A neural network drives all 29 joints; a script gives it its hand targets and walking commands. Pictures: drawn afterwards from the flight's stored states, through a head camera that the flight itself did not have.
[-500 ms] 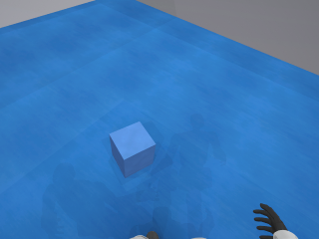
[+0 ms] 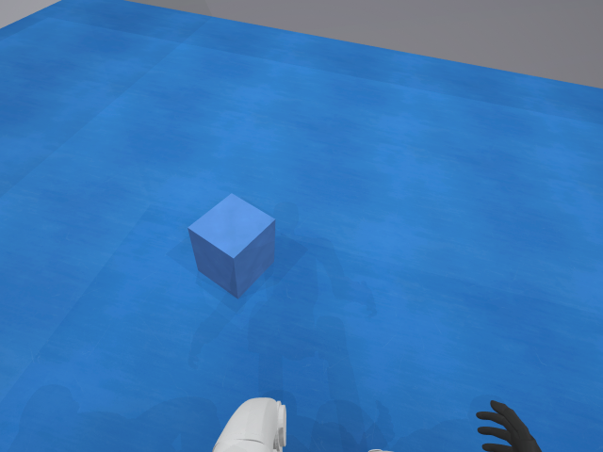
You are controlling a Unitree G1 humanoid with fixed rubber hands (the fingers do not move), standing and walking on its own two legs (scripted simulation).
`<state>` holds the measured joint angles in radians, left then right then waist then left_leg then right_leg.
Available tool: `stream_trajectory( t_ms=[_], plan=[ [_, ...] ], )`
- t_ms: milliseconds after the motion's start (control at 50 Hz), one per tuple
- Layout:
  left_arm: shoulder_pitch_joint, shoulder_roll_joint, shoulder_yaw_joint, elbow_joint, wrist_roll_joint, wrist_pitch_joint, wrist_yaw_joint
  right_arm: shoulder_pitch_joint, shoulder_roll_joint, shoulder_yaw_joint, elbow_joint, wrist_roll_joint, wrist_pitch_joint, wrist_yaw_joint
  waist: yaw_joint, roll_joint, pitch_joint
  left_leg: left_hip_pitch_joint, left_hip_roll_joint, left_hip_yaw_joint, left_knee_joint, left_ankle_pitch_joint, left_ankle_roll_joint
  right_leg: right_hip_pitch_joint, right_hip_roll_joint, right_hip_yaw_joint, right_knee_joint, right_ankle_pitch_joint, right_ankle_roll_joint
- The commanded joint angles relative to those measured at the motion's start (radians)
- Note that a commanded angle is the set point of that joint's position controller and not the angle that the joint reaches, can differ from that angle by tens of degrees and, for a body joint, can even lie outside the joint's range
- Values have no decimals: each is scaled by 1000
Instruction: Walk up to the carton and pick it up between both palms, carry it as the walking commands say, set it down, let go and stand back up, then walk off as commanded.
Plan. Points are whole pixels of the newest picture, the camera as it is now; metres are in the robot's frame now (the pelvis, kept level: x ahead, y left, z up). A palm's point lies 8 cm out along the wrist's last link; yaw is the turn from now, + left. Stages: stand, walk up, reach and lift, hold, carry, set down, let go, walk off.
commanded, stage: walk off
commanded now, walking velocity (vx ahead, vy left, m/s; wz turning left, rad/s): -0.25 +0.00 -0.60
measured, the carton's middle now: (234, 246) +0.86 +0.27 -0.59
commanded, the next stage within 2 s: stand in 1.00 s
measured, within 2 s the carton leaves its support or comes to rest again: neither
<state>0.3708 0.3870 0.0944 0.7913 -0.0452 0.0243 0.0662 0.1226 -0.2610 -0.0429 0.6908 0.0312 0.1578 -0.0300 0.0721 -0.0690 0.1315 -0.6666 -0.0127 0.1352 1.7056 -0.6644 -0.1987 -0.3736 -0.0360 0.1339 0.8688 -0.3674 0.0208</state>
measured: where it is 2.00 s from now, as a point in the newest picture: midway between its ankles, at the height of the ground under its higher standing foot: outside the picture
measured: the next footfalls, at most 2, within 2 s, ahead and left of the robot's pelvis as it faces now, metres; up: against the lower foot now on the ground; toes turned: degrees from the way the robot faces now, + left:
left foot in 0.12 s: +0.04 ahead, +0.19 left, +0.00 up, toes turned -2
right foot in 0.58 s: -0.33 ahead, +0.10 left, +0.00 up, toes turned -19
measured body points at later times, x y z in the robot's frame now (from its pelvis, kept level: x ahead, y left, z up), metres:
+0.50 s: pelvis -0.23 +0.15 +0.02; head -0.22 +0.18 +0.47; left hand -0.10 +0.42 -0.11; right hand -0.12 -0.12 -0.07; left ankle +0.00 +0.19 -0.68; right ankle -0.34 +0.08 -0.59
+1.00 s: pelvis -0.43 +0.22 +0.04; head -0.38 +0.16 +0.48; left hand -0.28 +0.45 -0.08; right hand -0.40 -0.06 -0.11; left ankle -0.44 +0.37 -0.62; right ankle -0.37 +0.12 -0.68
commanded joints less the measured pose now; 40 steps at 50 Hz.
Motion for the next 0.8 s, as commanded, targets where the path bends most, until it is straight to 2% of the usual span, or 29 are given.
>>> stream_trajectory(
  t_ms=[0,20,40,60,80,100,120,140,160,180,240,260,320,360,380,420,460,480,500,520,540,560,580,600,620,660,700,720,780],
  plan=[
    [-520,173,27,-232,86,-8,-11,288,-131,-36,-50,-24,-59,29,-353,-137,-113,582,96,-228,-688,294,185,-625,-166,78,-355,-248,-44],
    [-449,121,26,-194,68,10,-9,201,-136,-35,-63,-28,-57,20,-253,-139,-121,629,104,-187,-805,406,167,-533,-116,86,-243,-221,-55],
    [-404,78,18,-171,79,30,-8,210,-155,-22,-44,-32,-62,22,-232,-47,-118,597,141,-256,-995,334,141,-489,-29,98,-54,-229,-45],
    [-366,12,6,-187,74,50,-7,180,-233,-35,-47,-61,-72,29,-179,303,-79,413,252,-492,-1300,45,154,-468,177,127,258,-310,-23],
    [-190,-38,9,-162,84,67,-5,42,-306,-47,-83,-57,-67,43,-56,564,-37,113,502,-797,-1604,-142,162,-399,236,142,537,-348,21],
    [-104,30,34,-137,92,74,-4,-100,-324,-62,-109,-63,-60,46,0,536,54,-114,486,-804,-1712,-561,192,-336,182,173,641,-278,26],
    [-81,52,50,-122,89,71,-20,-188,-318,-74,-116,-59,-64,42,38,538,143,-220,456,-684,-1741,-594,146,-345,163,135,666,-198,31],
    [-91,48,63,-88,92,73,-36,-188,-273,-57,-128,-36,-68,25,-4,531,119,-253,393,-526,-1712,-332,94,-185,146,8,648,-174,48],
    [-100,74,78,-61,91,74,-48,-179,-201,-34,-138,-27,-74,13,-22,424,122,-198,341,-469,-1634,-229,62,-169,134,3,653,-119,60],
    [-113,65,75,-41,86,80,-59,-163,-179,-29,-131,-34,-76,11,-12,377,78,-131,322,-382,-1568,-139,89,-177,135,-35,671,-88,67],
    [-71,35,47,-18,87,82,-73,-110,-194,-34,-136,-43,-76,-3,-15,375,-108,169,337,-331,-1492,33,177,-158,125,-109,705,-68,74],
    [-68,36,46,-7,81,83,-80,-128,-162,-31,-141,-43,-77,-1,-8,335,-136,238,314,-288,-1470,81,197,-156,116,-123,690,-54,81],
    [-83,9,29,-13,60,78,-88,-76,-138,-29,-128,-40,-77,-10,-39,256,-249,473,309,-239,-1425,212,226,-151,91,-168,527,-88,71],
    [-71,-18,9,-27,54,78,-100,-38,-158,-32,-117,-46,-71,-16,-57,293,-292,518,323,-225,-1452,178,227,-95,88,-206,412,-145,59],
    [-52,2,15,-22,57,80,-105,-25,-160,-29,-104,-46,-65,-22,-55,319,-306,487,320,-204,-1483,148,205,-22,95,-228,355,-171,45],
    [37,25,13,-18,53,91,-119,-95,-182,-38,-118,-50,-50,-30,-1,425,-290,402,305,-151,-1571,72,127,147,89,-289,74,-254,-4],
    [131,24,12,33,56,103,-120,-61,-177,-36,-96,-43,-42,-38,12,418,-260,354,289,-105,-1561,45,57,260,67,-307,-196,-358,-58],
    [232,12,13,74,60,108,-119,-83,-174,-35,-88,-39,-31,-40,54,386,-211,250,267,-59,-1447,7,32,324,41,-274,-294,-360,-92],
    [264,34,18,80,66,110,-110,-105,-143,-22,-98,-35,-21,-33,91,174,-130,147,196,18,-1117,-70,37,273,-23,-156,-375,-339,-159],
    [133,70,8,43,86,112,-104,-69,-97,-6,-91,-29,-10,-7,63,-299,96,-63,23,37,-493,-58,78,-154,-321,431,-607,-547,-270],
    [-111,122,12,-32,81,88,-80,-232,-129,-29,-162,-67,-15,11,-28,-242,313,-143,53,-298,-244,121,127,-575,-451,727,-891,-763,-328],
    [-257,173,37,-59,65,70,-67,-188,-127,-45,-153,-74,-30,17,-121,-193,296,-140,53,-354,-119,159,131,-646,-489,659,-1005,-795,-323],
    [-336,168,38,-78,75,44,-67,-49,-147,-66,-80,-80,-44,27,-202,-63,218,-82,29,-329,-86,267,152,-595,-382,452,-919,-653,-221],
    [-329,87,7,-109,84,24,-68,-85,-170,-76,-72,-78,-57,16,-149,-3,132,44,3,-244,-73,348,136,-593,-301,344,-854,-483,-155],
    [-335,66,0,-105,117,7,-57,-76,-148,-79,-74,-75,-55,6,-151,41,111,58,-4,-208,-36,371,129,-532,-253,315,-782,-340,-171],
    [-307,52,4,-96,113,12,-54,-89,-87,-49,-85,-83,-51,-7,-126,158,102,20,29,-207,-160,372,158,-346,-190,286,-659,-196,-136],
    [-228,50,8,-73,97,20,-63,-84,-75,-44,-96,-64,-50,-2,-82,78,108,-36,62,-207,-364,407,154,-164,-182,366,-579,-141,-128],
    [-183,57,15,-61,92,15,-61,-78,-63,-43,-98,-57,-50,2,-68,2,70,-36,55,-204,-415,409,152,-76,-184,394,-546,-48,-135],
    [-35,-4,14,-5,71,8,-52,-113,-38,-40,-109,-43,-62,9,13,-110,-118,-38,20,-192,-637,319,129,268,-165,427,-502,261,-114]
  ],
)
